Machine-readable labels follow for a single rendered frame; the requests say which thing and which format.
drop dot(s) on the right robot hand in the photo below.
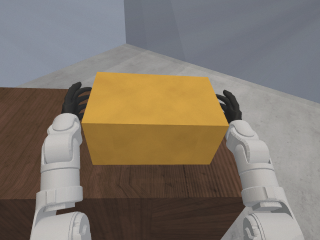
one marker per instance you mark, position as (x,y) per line
(231,107)

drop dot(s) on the pedestal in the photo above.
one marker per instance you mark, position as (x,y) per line
(122,202)

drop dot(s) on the left robot forearm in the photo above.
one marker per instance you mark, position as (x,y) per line
(60,168)

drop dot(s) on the right robot forearm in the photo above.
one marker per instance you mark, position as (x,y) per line
(260,188)

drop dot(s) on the right robot upper arm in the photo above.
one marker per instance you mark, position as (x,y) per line
(270,226)

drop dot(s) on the left robot upper arm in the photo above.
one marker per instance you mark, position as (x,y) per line
(67,226)

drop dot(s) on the left robot hand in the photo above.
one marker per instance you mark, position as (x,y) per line
(71,100)

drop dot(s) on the carton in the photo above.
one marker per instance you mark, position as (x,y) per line
(151,119)

